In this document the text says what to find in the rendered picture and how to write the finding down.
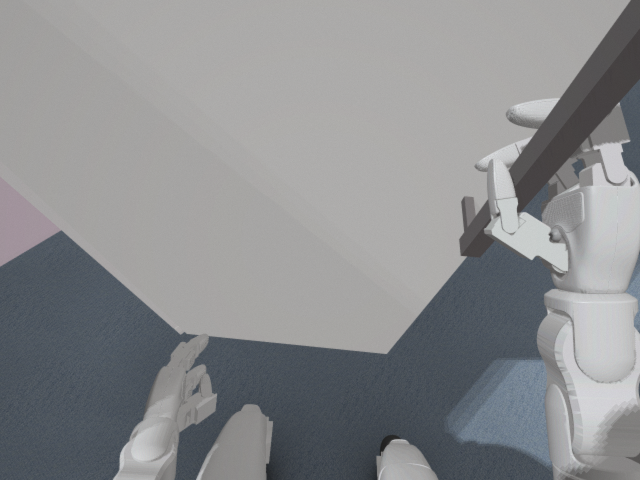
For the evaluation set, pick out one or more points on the fridge door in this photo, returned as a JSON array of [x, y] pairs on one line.
[[285, 171]]

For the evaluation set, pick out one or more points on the robot right thigh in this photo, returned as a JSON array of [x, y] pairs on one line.
[[401, 461]]

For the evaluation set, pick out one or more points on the robot right forearm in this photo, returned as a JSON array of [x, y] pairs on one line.
[[591, 351]]

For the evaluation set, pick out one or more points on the robot thigh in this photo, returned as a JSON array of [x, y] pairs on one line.
[[401, 461], [242, 449]]

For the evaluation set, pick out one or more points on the robot left thigh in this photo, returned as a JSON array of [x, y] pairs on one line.
[[242, 449]]

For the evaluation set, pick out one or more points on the robot left forearm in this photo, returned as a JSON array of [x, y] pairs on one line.
[[151, 453]]

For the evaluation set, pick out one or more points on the handle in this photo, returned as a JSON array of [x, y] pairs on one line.
[[608, 75]]

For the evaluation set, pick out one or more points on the robot right hand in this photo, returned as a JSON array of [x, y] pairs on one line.
[[598, 214]]

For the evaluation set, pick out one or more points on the robot left hand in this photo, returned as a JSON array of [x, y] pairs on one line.
[[170, 395]]

